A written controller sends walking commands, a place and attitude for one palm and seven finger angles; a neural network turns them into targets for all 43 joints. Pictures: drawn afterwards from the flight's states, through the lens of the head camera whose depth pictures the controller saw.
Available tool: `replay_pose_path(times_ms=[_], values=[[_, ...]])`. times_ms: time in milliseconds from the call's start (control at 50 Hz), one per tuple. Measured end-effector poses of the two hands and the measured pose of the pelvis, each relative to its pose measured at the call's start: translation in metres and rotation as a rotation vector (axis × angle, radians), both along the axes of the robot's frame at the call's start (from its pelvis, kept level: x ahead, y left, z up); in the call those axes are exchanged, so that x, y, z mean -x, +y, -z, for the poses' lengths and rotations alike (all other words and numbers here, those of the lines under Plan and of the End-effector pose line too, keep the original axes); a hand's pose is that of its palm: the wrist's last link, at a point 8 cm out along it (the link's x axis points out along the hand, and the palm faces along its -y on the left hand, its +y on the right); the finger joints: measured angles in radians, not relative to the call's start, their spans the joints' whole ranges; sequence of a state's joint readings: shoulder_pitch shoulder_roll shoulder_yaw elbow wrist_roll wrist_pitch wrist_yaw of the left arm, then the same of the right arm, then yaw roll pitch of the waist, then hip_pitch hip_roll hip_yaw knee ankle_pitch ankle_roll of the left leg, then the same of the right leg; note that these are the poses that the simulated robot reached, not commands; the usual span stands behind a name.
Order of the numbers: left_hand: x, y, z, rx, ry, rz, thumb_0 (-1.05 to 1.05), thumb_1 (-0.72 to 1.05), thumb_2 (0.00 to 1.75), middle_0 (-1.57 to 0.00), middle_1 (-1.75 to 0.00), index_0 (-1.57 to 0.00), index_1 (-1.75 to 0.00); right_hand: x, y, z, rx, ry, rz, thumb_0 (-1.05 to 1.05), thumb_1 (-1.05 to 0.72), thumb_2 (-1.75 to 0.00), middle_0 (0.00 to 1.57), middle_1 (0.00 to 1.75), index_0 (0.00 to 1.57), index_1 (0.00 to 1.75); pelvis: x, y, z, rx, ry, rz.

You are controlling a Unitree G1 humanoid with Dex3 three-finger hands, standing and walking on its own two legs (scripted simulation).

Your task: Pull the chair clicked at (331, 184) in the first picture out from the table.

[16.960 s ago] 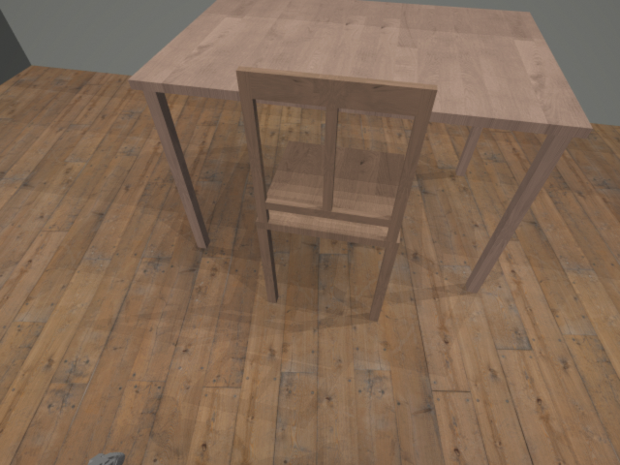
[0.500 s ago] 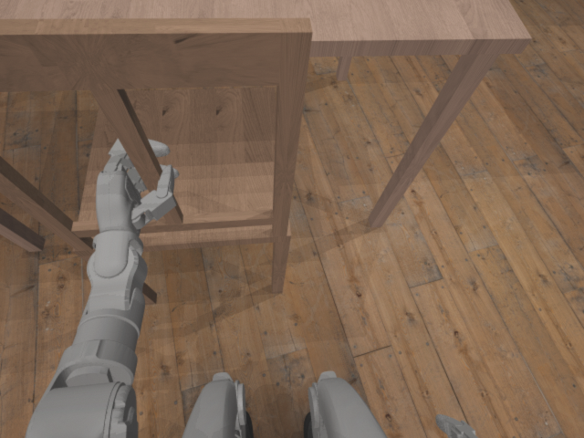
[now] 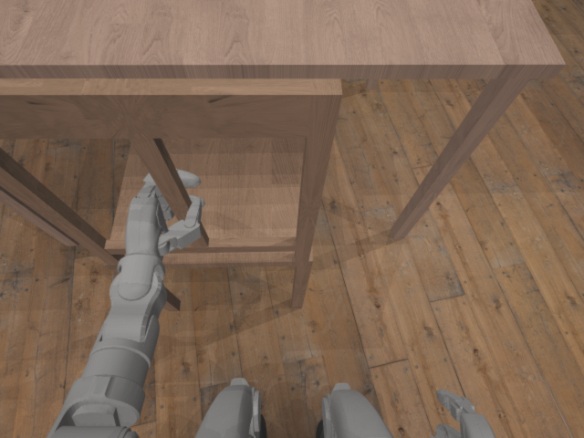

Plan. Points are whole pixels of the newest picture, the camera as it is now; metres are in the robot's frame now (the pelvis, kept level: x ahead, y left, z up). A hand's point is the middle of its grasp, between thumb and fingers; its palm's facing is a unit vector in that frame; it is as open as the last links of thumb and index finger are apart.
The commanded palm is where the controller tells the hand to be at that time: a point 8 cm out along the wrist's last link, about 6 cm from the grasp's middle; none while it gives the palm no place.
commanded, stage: step backward, pulling the chair out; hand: left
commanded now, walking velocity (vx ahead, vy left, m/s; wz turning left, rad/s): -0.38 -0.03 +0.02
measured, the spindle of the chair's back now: (179, 202) +0.43 +0.16 +0.00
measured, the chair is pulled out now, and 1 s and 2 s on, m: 0.03 0.14 0.31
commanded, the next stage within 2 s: none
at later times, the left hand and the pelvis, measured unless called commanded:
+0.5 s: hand (201, 234) +0.37 +0.12 +0.01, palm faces -0.01 -0.99 -0.12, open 5.4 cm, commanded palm +0.35 +0.17 +0.01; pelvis +0.00 +0.00 +0.08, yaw -3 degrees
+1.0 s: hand (211, 296) +0.29 +0.10 +0.01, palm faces -0.03 -0.99 -0.16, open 5.4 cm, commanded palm +0.28 +0.15 +0.02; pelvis -0.06 -0.01 +0.07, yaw -2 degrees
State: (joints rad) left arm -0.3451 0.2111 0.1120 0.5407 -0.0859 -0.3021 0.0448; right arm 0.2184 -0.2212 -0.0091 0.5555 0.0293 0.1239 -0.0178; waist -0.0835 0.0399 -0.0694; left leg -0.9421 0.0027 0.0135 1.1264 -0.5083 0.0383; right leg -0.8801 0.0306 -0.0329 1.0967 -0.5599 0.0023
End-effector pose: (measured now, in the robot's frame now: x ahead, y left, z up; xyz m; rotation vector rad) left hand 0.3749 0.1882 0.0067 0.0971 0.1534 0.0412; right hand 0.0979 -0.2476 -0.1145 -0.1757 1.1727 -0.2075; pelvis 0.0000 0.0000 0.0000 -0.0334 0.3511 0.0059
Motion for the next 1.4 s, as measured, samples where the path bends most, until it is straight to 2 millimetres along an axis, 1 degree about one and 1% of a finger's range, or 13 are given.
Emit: replay_pose_path(times_ms=[80,140,220,280,400,540,620,760,880,1020,1180,1280,1400], values=[[-0.002,-0.004,-0.013,-0.026,0.183,-0.033,0.06,0.69,0.79,-0.32,-1.22,-0.38,-1.44,-0.001,0.009,-0.034,-0.002,0.003,0.038,0.00,-0.91,-0.90,0.20,0.30,0.20,0.30,-0.010,0.003,-0.035,-0.006,-0.049,0.007],[0.000,-0.007,-0.017,0.017,0.244,-0.050,0.07,0.70,0.79,-0.26,-1.12,-0.41,-1.44,0.002,0.008,-0.056,0.019,0.010,0.057,0.00,-0.91,-0.90,0.20,0.30,0.20,0.30,-0.016,0.005,-0.054,-0.005,-0.079,0.019],[0.001,-0.009,-0.019,0.016,0.284,-0.021,0.07,0.71,0.77,-0.24,-1.08,-0.45,-1.44,0.010,0.000,-0.077,0.076,0.027,0.066,0.00,-0.90,-0.90,0.21,0.30,0.20,0.30,-0.017,0.009,-0.069,0.005,-0.112,0.016],[0.002,-0.009,-0.020,0.005,0.291,0.006,0.06,0.71,0.75,-0.24,-1.07,-0.47,-1.44,0.019,-0.006,-0.083,0.101,0.042,0.069,0.00,-0.90,-0.90,0.21,0.30,0.20,0.30,-0.017,0.011,-0.073,0.005,-0.136,0.017],[0.008,-0.011,-0.021,-0.013,0.297,0.017,0.06,0.70,0.75,-0.25,-1.06,-0.48,-1.44,0.038,-0.010,-0.078,0.087,0.068,0.086,0.00,-0.91,-0.90,0.20,0.30,0.20,0.30,-0.011,0.009,-0.075,-0.005,-0.166,0.044],[0.024,-0.019,-0.022,-0.024,0.308,0.012,0.05,0.70,0.74,-0.26,-1.04,-0.48,-1.44,0.056,-0.007,-0.074,0.047,0.075,0.124,0.00,-0.91,-0.90,0.20,0.30,0.20,0.30,0.001,0.003,-0.079,0.003,-0.183,0.061],[0.033,-0.023,-0.022,-0.036,0.314,0.036,0.04,0.69,0.74,-0.26,-1.06,-0.49,-1.44,0.060,-0.010,-0.074,0.077,0.056,0.128,0.00,-0.90,-0.90,0.21,0.30,0.20,0.30,0.008,0.007,-0.077,0.014,-0.196,0.048],[0.053,-0.026,-0.024,-0.047,0.330,0.072,0.03,0.69,0.73,-0.25,-1.09,-0.49,-1.44,0.057,-0.011,-0.085,0.107,-0.007,0.085,0.00,-0.91,-0.90,0.20,0.30,0.20,0.30,0.026,0.012,-0.079,-0.021,-0.232,0.059],[0.076,-0.029,-0.024,-0.055,0.333,0.049,0.03,0.69,0.74,-0.26,-1.09,-0.49,-1.44,0.062,-0.005,-0.074,0.049,-0.062,0.054,0.00,-0.90,-0.90,0.20,0.30,0.20,0.30,0.044,0.003,-0.075,-0.026,-0.270,0.071],[0.104,-0.038,-0.024,-0.058,0.338,0.018,0.03,0.67,0.75,-0.27,-1.09,-0.49,-1.44,0.087,-0.013,-0.064,0.023,-0.057,0.066,0.00,-0.90,-0.90,0.21,0.30,0.20,0.30,0.067,-0.010,-0.075,0.000,-0.276,0.038],[0.125,-0.039,-0.025,-0.052,0.350,0.044,0.02,0.68,0.74,-0.24,-1.10,-0.50,-1.44,0.116,-0.030,-0.071,0.129,-0.024,0.058,0.00,-0.91,-0.90,0.21,0.30,0.20,0.30,0.089,0.004,-0.075,-0.018,-0.289,0.003],[0.136,-0.036,-0.025,-0.056,0.347,0.060,0.02,0.68,0.74,-0.23,-1.11,-0.50,-1.44,0.126,-0.024,-0.077,0.130,-0.049,0.039,0.00,-0.91,-0.90,0.20,0.30,0.20,0.30,0.104,0.005,-0.074,-0.037,-0.288,0.026],[0.152,-0.036,-0.025,-0.073,0.338,0.026,0.02,0.66,0.76,-0.26,-1.11,-0.50,-1.44,0.140,-0.011,-0.067,0.035,-0.081,0.020,0.00,-0.91,-0.90,0.20,0.30,0.20,0.30,0.126,-0.009,-0.072,-0.021,-0.300,0.043]])
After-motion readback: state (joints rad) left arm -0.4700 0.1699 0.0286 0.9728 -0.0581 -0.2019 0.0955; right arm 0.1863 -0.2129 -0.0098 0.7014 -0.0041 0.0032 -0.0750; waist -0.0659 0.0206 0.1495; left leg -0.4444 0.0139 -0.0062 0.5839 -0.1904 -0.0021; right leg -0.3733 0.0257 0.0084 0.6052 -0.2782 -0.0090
